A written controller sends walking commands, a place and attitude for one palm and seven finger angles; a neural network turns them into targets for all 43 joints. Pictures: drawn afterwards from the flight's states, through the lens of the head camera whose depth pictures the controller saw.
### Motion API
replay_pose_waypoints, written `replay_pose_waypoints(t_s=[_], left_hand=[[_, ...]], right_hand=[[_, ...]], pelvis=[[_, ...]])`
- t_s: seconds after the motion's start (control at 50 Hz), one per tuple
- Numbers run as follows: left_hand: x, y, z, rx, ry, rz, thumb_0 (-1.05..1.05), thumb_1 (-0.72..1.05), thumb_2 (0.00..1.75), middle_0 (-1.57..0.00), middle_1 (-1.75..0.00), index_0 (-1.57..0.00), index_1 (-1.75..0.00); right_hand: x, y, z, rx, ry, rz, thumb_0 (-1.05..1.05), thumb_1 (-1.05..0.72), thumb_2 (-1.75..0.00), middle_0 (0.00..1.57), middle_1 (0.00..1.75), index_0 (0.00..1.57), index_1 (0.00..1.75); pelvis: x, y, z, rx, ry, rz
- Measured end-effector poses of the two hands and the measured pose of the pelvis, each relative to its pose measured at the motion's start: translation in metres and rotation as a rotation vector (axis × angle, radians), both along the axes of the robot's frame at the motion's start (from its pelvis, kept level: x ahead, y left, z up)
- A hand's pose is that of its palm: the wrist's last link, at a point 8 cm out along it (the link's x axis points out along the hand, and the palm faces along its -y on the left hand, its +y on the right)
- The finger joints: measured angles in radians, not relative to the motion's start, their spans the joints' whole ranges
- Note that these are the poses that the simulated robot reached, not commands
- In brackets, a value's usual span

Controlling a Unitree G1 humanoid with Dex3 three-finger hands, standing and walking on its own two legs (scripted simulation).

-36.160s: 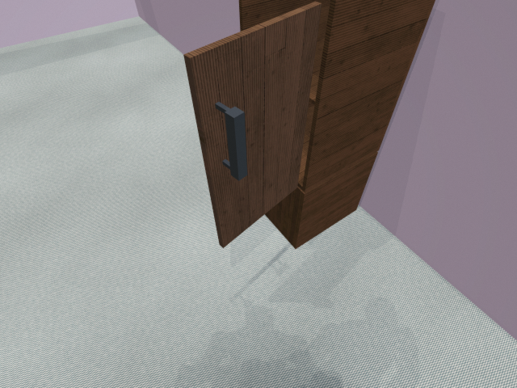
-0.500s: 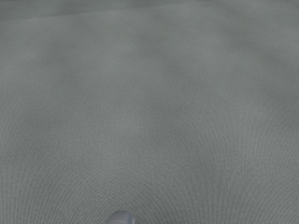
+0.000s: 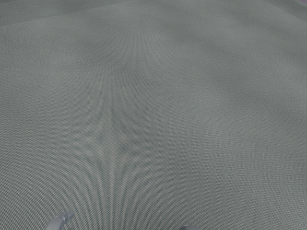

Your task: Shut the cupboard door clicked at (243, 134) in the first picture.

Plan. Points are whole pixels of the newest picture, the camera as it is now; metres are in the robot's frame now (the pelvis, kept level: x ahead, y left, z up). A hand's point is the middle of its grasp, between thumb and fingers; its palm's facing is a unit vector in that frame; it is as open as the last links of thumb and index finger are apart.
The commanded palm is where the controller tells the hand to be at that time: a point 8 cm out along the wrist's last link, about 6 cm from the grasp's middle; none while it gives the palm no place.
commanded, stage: turn to face it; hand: left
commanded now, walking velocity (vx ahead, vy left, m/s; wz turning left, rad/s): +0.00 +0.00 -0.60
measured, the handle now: out of the picture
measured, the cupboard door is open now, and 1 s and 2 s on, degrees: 57 57 57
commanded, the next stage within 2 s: none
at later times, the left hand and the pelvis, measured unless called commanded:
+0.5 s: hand (94, 216) +0.17 +0.19 -0.18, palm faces -0.27 -0.94 -0.19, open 7.4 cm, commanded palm none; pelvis +0.03 +0.01 -0.01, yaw -17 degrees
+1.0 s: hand (127, 199) +0.22 +0.09 -0.16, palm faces -0.54 -0.80 -0.25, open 7.4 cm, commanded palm none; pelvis +0.04 -0.03 +0.00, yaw -34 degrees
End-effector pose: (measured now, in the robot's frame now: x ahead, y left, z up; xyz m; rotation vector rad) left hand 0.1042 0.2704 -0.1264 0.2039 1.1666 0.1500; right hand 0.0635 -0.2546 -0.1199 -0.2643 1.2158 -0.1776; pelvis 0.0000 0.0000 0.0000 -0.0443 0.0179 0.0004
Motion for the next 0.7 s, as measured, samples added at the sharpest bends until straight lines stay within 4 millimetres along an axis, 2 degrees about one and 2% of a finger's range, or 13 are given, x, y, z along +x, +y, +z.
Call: replay_pose_waypoints(t_s=[0.1, 0.14, 0.2, 0.3, 0.38, 0.44, 0.58, 0.7], left_hand=[[0.038, -0.026, 0.000, 0.039, -0.066, -0.106, 0.00, 0.91, 0.90, -0.20, -0.30, -0.19, -0.30], [0.043, -0.036, 0.001, 0.043, -0.064, -0.134, 0.00, 0.91, 0.90, -0.20, -0.30, -0.20, -0.30], [0.042, -0.046, 0.002, 0.037, -0.033, -0.158, 0.00, 0.91, 0.90, -0.20, -0.30, -0.20, -0.30], [0.042, -0.052, -0.006, 0.003, 0.024, -0.195, 0.00, 0.91, 0.90, -0.20, -0.30, -0.20, -0.30], [0.049, -0.045, -0.022, -0.028, 0.056, -0.218, 0.00, 0.91, 0.90, -0.21, -0.30, -0.20, -0.30], [0.060, -0.037, -0.032, -0.038, 0.073, -0.237, 0.00, 0.91, 0.90, -0.21, -0.30, -0.20, -0.30], [0.093, -0.042, -0.016, -0.035, 0.065, -0.319, 0.00, 0.91, 0.90, -0.20, -0.30, -0.20, -0.30], [0.123, -0.072, -0.004, -0.008, 0.029, -0.424, 0.00, 0.91, 0.90, -0.20, -0.30, -0.19, -0.30]], right_hand=[[-0.032, -0.031, -0.026, 0.019, 0.050, -0.109, 0.01, -0.90, -0.90, 0.21, 0.30, 0.20, 0.30], [-0.038, -0.039, -0.030, 0.011, 0.075, -0.144, 0.01, -0.90, -0.90, 0.21, 0.30, 0.20, 0.30], [-0.037, -0.042, -0.024, 0.003, 0.067, -0.177, 0.01, -0.91, -0.90, 0.20, 0.30, 0.20, 0.29], [-0.022, -0.035, -0.009, -0.001, 0.003, -0.204, 0.01, -0.91, -0.90, 0.20, 0.30, 0.20, 0.29], [-0.009, -0.022, -0.002, -0.021, -0.057, -0.224, 0.01, -0.91, -0.90, 0.20, 0.30, 0.20, 0.29], [-0.009, -0.010, 0.000, -0.039, -0.081, -0.230, 0.01, -0.91, -0.90, 0.20, 0.30, 0.20, 0.29], [-0.038, 0.005, 0.008, -0.021, -0.044, -0.311, 0.01, -0.90, -0.90, 0.21, 0.30, 0.20, 0.30], [-0.079, -0.002, -0.005, 0.017, -0.004, -0.430, 0.01, -0.90, -0.90, 0.21, 0.30, 0.20, 0.30]], pelvis=[[0.006, -0.017, -0.017, 0.029, 0.003, -0.063], [0.006, -0.017, -0.017, 0.021, 0.001, -0.084], [0.008, -0.017, -0.011, 0.029, 0.002, -0.119], [0.016, -0.011, -0.005, 0.041, 0.007, -0.172], [0.025, 0.001, -0.010, 0.033, 0.009, -0.221], [0.029, 0.009, -0.015, 0.028, 0.011, -0.262], [0.032, 0.010, -0.001, 0.001, -0.001, -0.351], [0.031, -0.001, -0.002, 0.008, -0.002, -0.431]])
